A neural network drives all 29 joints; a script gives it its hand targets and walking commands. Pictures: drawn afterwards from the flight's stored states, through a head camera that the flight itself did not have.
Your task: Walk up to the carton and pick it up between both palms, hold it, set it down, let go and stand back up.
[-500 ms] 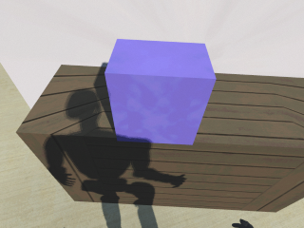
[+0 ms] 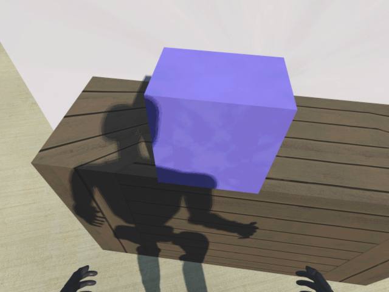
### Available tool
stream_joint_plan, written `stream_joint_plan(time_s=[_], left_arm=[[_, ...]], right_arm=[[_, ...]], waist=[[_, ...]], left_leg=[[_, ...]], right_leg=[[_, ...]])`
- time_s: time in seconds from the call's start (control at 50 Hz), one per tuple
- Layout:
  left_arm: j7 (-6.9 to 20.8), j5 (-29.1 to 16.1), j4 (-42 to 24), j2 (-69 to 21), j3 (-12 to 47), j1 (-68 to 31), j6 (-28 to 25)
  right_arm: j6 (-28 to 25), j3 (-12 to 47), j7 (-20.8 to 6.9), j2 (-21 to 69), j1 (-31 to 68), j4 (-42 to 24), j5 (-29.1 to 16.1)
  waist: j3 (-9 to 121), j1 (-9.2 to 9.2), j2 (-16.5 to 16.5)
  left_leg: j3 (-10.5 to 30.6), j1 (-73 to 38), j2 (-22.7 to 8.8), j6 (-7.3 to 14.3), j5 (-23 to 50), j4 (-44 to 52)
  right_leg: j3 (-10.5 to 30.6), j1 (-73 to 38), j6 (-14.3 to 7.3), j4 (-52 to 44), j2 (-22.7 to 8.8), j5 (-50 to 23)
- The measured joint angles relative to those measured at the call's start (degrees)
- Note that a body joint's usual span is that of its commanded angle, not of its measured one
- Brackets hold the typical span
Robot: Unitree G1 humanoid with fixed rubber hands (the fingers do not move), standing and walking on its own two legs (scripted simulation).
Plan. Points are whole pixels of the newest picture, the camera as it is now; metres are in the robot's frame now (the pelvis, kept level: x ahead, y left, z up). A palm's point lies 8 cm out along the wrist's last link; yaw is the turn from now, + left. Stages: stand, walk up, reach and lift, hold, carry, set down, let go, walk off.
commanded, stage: walk up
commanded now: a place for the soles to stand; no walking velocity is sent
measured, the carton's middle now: (214, 126) +0.45 -0.03 +0.09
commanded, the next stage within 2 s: reach and lift in 0.22 s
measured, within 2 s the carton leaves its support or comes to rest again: neither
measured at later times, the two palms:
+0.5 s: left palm (84, 273) +0.19 +0.23 -0.07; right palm out of the picture +0.14 -0.25 -0.06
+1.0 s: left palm (78, 250) +0.21 +0.23 -0.01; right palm (326, 270) +0.18 -0.23 +0.00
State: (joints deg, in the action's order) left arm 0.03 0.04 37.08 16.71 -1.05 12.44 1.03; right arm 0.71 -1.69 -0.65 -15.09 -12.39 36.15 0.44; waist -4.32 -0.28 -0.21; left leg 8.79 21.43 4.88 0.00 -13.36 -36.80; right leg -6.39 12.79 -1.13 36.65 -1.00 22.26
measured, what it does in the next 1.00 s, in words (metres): stands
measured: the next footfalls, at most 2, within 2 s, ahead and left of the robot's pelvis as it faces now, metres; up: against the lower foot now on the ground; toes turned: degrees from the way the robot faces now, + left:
none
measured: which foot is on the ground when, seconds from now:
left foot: down 0.00-1.00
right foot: down 0.00-1.00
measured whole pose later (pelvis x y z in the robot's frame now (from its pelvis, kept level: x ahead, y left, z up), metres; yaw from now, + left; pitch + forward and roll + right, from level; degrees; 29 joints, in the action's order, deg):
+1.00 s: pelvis +0.03 +0.00 +0.02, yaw -9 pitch -5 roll +1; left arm -0.7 -6.3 15.8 15.1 -3.5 19.2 2.3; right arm -8.5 0.5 -0.1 -9.0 -16.6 23.0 -4.9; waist -2.0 4.1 -2.5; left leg -0.8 4.4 0.2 -0.3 -9.0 -18.2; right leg 1.5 -0.7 -1.3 18.8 1.0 14.6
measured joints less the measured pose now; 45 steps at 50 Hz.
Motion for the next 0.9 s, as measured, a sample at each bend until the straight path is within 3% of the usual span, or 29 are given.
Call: stream_joint_plan(time_s=[0.24,0.3,0.34,0.4,0.6,0.9], left_arm=[[0.01,0.12,0.33,0.44,-0.26,0.69,0.52],[-1.63,0.03,-3.23,0.91,-0.97,1.92,5.23],[-2.24,-0.17,-5.08,1.20,-1.26,1.27,7.46],[-2.76,-0.84,-6.71,1.38,-1.67,-1.43,9.10],[-2.08,-1.40,-9.54,-0.16,-3.93,-3.05,8.67],[-0.97,-4.80,-17.86,-1.64,-3.40,4.31,4.40]], right_arm=[[0.17,-0.13,-0.02,-0.06,0.31,-0.05,-0.09],[-8.16,-2.90,-0.78,1.97,5.97,9.98,2.58],[-11.83,-3.13,-1.46,3.09,9.55,15.08,2.79],[-14.68,-1.71,-1.94,4.43,10.97,16.92,2.32],[-13.93,1.72,-0.31,5.39,3.27,6.43,-0.44],[-8.61,2.68,0.37,6.59,-2.64,-9.65,-4.07]], waist=[[-0.54,0.58,-0.03],[-0.48,2.39,-1.45],[-1.48,2.64,-2.45],[-2.79,2.56,-3.85],[0.13,2.20,-5.77],[2.11,4.28,-2.95]], left_leg=[[1.75,0.30,1.04,-0.05,0.11,-0.58],[-1.93,0.50,-1.06,-0.63,-0.48,-0.78],[-3.77,-0.26,-2.24,-0.69,-0.79,-0.78],[-5.02,-2.47,-3.30,-1.14,-0.33,0.75],[-7.34,-12.52,-5.00,-1.60,3.83,12.91],[-9.30,-17.01,-4.70,-0.59,4.70,18.40]], right_leg=[[-2.00,-0.54,0.06,0.37,-0.77,0.63],[1.25,1.50,-0.34,2.04,0.27,0.59],[2.98,1.72,-0.62,2.75,1.05,0.46],[3.83,0.09,-1.23,1.46,1.68,-0.02],[6.07,-8.40,-1.51,-9.72,2.80,-5.21],[7.67,-12.85,-0.47,-16.27,2.15,-7.16]])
